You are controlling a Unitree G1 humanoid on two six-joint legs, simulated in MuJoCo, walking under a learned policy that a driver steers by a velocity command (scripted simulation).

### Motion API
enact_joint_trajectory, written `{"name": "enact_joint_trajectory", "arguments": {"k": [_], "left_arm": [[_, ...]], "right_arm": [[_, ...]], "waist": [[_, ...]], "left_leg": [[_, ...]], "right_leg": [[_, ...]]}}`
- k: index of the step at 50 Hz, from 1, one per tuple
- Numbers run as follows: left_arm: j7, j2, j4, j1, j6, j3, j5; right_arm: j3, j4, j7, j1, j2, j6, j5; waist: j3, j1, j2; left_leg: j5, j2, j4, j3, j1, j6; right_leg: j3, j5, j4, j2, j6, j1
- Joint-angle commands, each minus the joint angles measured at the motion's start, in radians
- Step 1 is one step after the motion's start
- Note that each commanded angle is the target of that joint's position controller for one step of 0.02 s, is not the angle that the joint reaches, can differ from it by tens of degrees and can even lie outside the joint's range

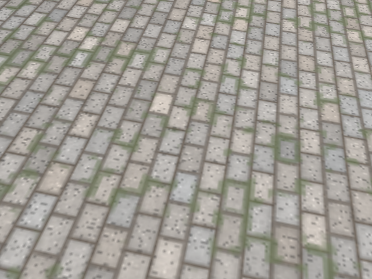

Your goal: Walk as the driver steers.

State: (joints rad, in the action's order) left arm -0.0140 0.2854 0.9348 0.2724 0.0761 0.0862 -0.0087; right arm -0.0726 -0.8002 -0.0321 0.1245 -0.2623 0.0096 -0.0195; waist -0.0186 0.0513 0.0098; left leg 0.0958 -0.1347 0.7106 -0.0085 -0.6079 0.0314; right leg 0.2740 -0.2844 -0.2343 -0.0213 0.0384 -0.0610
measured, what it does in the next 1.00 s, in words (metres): walks ahead: left foot, then right foot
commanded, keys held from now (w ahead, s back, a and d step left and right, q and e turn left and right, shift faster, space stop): w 1.00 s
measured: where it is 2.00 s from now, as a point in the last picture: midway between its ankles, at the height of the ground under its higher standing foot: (170, 173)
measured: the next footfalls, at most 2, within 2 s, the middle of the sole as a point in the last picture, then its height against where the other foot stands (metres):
left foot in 0.08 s outside the picture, level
right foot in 0.62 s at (204, 262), level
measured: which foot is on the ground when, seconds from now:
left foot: up 0.00-0.06, down 0.08-0.62, up 0.64-1.00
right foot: down 0.00-0.08, up 0.10-0.60, down 0.62-1.00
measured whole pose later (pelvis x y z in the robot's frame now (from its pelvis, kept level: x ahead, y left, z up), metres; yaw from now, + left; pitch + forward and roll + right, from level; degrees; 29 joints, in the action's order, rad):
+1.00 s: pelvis +0.57 +0.04 +0.01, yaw +5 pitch +1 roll -2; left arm 0.00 0.25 1.01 0.31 0.09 0.05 -0.01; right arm -0.07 -0.84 0.00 0.08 -0.26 0.07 -0.01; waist -0.02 0.07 0.04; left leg -0.05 -0.13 0.65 0.04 -0.66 -0.01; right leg 0.05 -0.20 -0.20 0.07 -0.06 0.02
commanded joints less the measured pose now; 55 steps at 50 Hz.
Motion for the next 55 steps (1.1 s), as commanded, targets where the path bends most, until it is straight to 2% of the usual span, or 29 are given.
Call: {"name": "enact_joint_trajectory", "arguments": {"k": [1,2,3,4,5,6,7,8,9,10,12,15,21,26,29,30,31,32,33,34,35,36,37,38,41,44,48,52,55], "left_arm": [[0.005,0.196,-0.040,-0.003,-0.010,0.046,-0.019],[0.007,0.200,-0.042,-0.029,-0.017,0.045,-0.025],[0.010,0.176,-0.041,-0.038,-0.023,0.034,-0.021],[0.010,0.125,-0.055,-0.025,-0.020,0.011,0.005],[0.018,-0.009,-0.104,0.054,0.005,-0.031,0.031],[0.025,0.078,-0.089,-0.034,0.038,-0.017,-0.017],[0.028,0.123,-0.113,-0.121,0.054,-0.003,-0.057],[0.021,0.108,-0.108,-0.139,0.061,-0.008,-0.045],[0.014,0.111,-0.093,-0.142,0.059,-0.002,-0.021],[0.016,0.110,-0.080,-0.117,0.048,0.002,-0.017],[0.020,0.090,-0.059,-0.093,0.022,0.002,-0.013],[0.017,0.067,-0.072,-0.158,0.001,-0.003,0.002],[0.037,0.031,-0.109,-0.332,0.013,-0.021,-0.005],[0.062,0.045,-0.143,-0.405,0.027,-0.027,-0.010],[0.068,0.093,-0.123,-0.310,0.032,-0.009,-0.009],[0.063,0.122,-0.094,-0.203,0.031,0.008,-0.007],[0.054,0.163,-0.045,-0.037,0.027,0.028,-0.001],[0.046,0.241,-0.018,0.115,0.024,0.049,0.017],[0.052,0.218,0.002,0.157,0.022,0.039,0.003],[0.050,0.153,0.002,0.110,0.025,0.018,-0.013],[0.047,0.125,-0.018,0.015,0.027,0.009,-0.013],[0.045,0.100,-0.032,-0.057,0.029,0.000,-0.001],[0.047,0.072,-0.038,-0.098,0.033,-0.010,0.014],[0.048,0.057,-0.034,-0.111,0.036,-0.016,0.024],[0.040,0.086,-0.015,-0.092,0.040,-0.013,0.013],[0.020,0.121,0.002,-0.046,0.035,-0.006,0.010],[0.011,0.131,0.023,0.017,0.026,-0.006,-0.003],[0.010,0.135,0.061,0.093,0.006,-0.003,-0.010],[0.003,0.157,0.066,0.084,-0.012,0.007,-0.011]], "right_arm": [[-0.012,0.098,-0.012,-0.079,-0.075,0.011,0.001],[-0.025,0.082,-0.011,0.003,-0.095,0.012,0.002],[-0.057,0.028,-0.006,0.175,-0.144,0.014,-0.001],[-0.099,-0.024,0.012,0.365,-0.249,0.012,-0.009],[-0.113,-0.029,0.018,0.363,-0.374,0.020,-0.011],[-0.080,0.003,0.009,0.358,-0.267,0.042,-0.003],[-0.064,0.001,0.004,0.312,-0.217,0.057,0.010],[-0.054,0.011,0.005,0.244,-0.188,0.064,0.010],[-0.041,0.023,0.007,0.170,-0.142,0.064,0.013],[-0.029,0.033,0.011,0.134,-0.110,0.068,0.025],[-0.027,0.030,0.016,0.129,-0.107,0.077,0.024],[-0.033,0.003,0.030,0.175,-0.134,0.086,0.018],[-0.028,-0.048,0.047,0.242,-0.135,0.080,0.015],[-0.035,-0.104,0.050,0.290,-0.140,0.064,0.007],[-0.044,-0.107,0.056,0.259,-0.168,0.050,0.007],[-0.043,-0.107,0.056,0.241,-0.173,0.042,0.008],[-0.033,-0.102,0.057,0.234,-0.154,0.037,0.012],[-0.007,-0.087,0.048,0.332,-0.072,0.044,0.026],[0.018,-0.103,0.039,0.382,0.001,0.068,0.015],[-0.005,-0.083,0.034,0.271,-0.105,0.089,-0.015],[-0.012,-0.052,0.034,0.182,-0.135,0.102,-0.031],[-0.014,-0.045,0.041,0.135,-0.138,0.107,-0.021],[-0.022,-0.047,0.046,0.129,-0.132,0.101,-0.007],[-0.023,-0.053,0.047,0.159,-0.112,0.090,-0.003],[-0.016,-0.048,0.051,0.155,-0.068,0.065,0.004],[-0.014,-0.016,0.051,0.052,-0.067,0.064,0.015],[0.002,0.013,0.035,-0.087,-0.036,0.075,0.009],[0.008,0.048,0.012,-0.188,-0.045,0.082,-0.002],[0.000,0.055,-0.003,-0.164,-0.082,0.089,-0.003]], "waist": [[-0.081,-0.016,-0.053],[-0.034,-0.074,-0.058],[0.059,-0.159,-0.037],[0.167,-0.226,0.080],[0.249,-0.115,0.351],[0.321,-0.171,0.167],[0.203,-0.173,0.122],[0.154,-0.141,0.077],[0.106,-0.109,0.055],[0.095,-0.075,0.079],[0.077,-0.052,0.053],[0.021,-0.056,0.017],[-0.054,-0.109,0.053],[-0.089,-0.117,0.057],[-0.014,-0.055,0.096],[0.054,0.005,0.103],[0.159,0.079,0.081],[0.319,0.067,-0.086],[0.415,0.046,-0.261],[0.308,0.073,-0.190],[0.174,0.053,-0.143],[0.098,0.024,-0.065],[0.050,-0.012,-0.055],[0.052,-0.043,-0.079],[0.014,-0.064,-0.081],[-0.014,-0.041,-0.057],[-0.032,0.008,-0.058],[-0.062,0.037,-0.062],[-0.041,-0.008,-0.081]], "left_leg": [[0.128,0.041,-0.056,-0.055,0.020,0.042],[0.134,0.086,-0.100,-0.091,0.145,0.066],[0.081,0.154,-0.150,-0.121,0.386,0.095],[0.078,0.071,-0.170,0.053,0.676,0.144],[0.291,-0.178,-0.326,0.617,0.926,0.326],[0.338,-0.238,-0.461,0.770,0.936,0.333],[0.228,-0.218,-0.453,0.624,0.871,0.285],[0.121,-0.181,-0.433,0.495,0.764,0.249],[0.020,-0.142,-0.440,0.385,0.648,0.225],[-0.040,-0.118,-0.467,0.323,0.570,0.211],[-0.115,-0.098,-0.520,0.259,0.527,0.212],[-0.218,-0.091,-0.563,0.184,0.531,0.213],[-0.121,-0.039,-0.608,0.067,0.523,0.164],[-0.194,-0.106,-0.548,0.069,0.689,0.154],[-0.530,-0.117,-0.416,0.064,0.760,0.126],[-0.692,-0.091,-0.284,0.043,0.751,0.108],[-0.671,-0.040,-0.074,0.010,0.647,0.076],[-0.305,0.064,0.298,-0.015,0.285,0.019],[0.479,0.223,0.551,0.089,0.021,-0.014],[0.479,0.167,0.647,0.166,-0.095,0.012],[0.381,0.108,0.628,0.126,-0.140,0.027],[0.287,0.056,0.572,0.099,-0.103,0.030],[0.231,0.021,0.514,0.096,-0.046,0.028],[0.201,0.001,0.484,0.101,0.018,0.027],[0.162,-0.026,0.370,0.079,0.022,-0.004],[-0.007,-0.029,0.186,0.063,-0.054,-0.038],[-0.203,0.023,-0.074,0.007,0.013,-0.041],[-0.179,0.046,-0.181,0.011,-0.021,-0.024],[-0.062,0.065,-0.215,0.013,0.026,0.017]], "right_leg": [[-0.099,0.295,0.017,-0.311,-0.179,0.025],[-0.068,0.482,-0.106,-0.293,-0.161,0.039],[-0.023,0.643,-0.329,-0.245,-0.132,0.104],[0.001,0.468,-0.651,-0.192,-0.075,0.313],[-0.083,-0.264,-1.007,0.000,-0.004,0.718],[-0.300,-0.303,-1.120,0.002,-0.022,0.801],[-0.301,-0.216,-1.133,-0.041,-0.051,0.883],[-0.307,-0.127,-1.071,-0.093,-0.071,0.857],[-0.311,-0.062,-0.998,-0.128,-0.075,0.800],[-0.326,-0.010,-0.957,-0.151,-0.079,0.724],[-0.321,0.040,-0.888,-0.151,-0.068,0.683],[-0.314,0.156,-0.739,-0.141,-0.034,0.757],[-0.263,0.439,-0.384,-0.077,-0.029,0.717],[-0.272,0.376,-0.267,-0.057,-0.079,0.754],[-0.235,0.250,-0.262,-0.002,-0.121,0.608],[-0.203,0.236,-0.255,0.036,-0.144,0.460],[-0.220,0.264,-0.274,0.020,-0.176,0.208],[-0.568,0.203,-0.302,-0.225,-0.305,-0.198],[-0.978,-0.004,-0.131,-0.362,-0.400,-0.372],[-0.943,-0.131,-0.068,-0.326,-0.346,-0.305],[-0.804,-0.101,-0.039,-0.302,-0.307,-0.156],[-0.704,-0.018,-0.008,-0.274,-0.289,0.001],[-0.626,0.073,0.020,-0.240,-0.275,0.122],[-0.580,0.116,0.046,-0.220,-0.271,0.187],[-0.481,0.203,0.113,-0.202,-0.287,0.265],[-0.412,0.293,0.133,-0.186,-0.277,0.234],[-0.318,0.315,0.132,-0.138,-0.235,0.214],[-0.332,0.324,0.081,-0.196,-0.232,0.072],[-0.347,0.466,-0.005,-0.245,-0.207,-0.021]]}}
